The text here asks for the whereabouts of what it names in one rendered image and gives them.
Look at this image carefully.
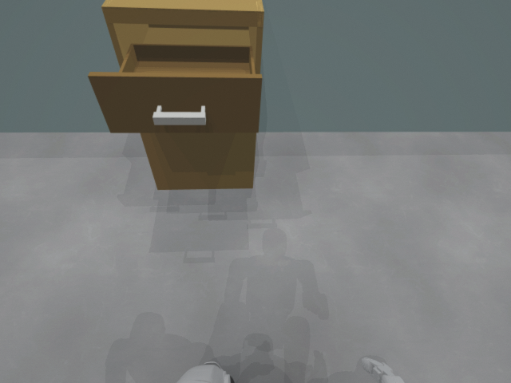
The left robot shin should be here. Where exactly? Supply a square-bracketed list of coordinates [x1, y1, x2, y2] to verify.
[204, 361, 221, 369]

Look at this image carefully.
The robot right hand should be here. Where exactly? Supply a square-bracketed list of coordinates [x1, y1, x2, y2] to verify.
[362, 357, 405, 383]

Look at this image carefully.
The cabinet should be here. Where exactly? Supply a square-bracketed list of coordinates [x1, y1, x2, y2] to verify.
[101, 0, 264, 190]

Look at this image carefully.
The drawer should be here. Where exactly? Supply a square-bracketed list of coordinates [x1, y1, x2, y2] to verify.
[88, 44, 262, 133]

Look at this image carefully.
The handle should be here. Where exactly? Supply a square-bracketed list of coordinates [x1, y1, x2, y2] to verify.
[153, 105, 206, 125]

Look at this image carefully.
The robot left thigh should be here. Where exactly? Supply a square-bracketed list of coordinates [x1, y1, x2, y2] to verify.
[177, 365, 231, 383]

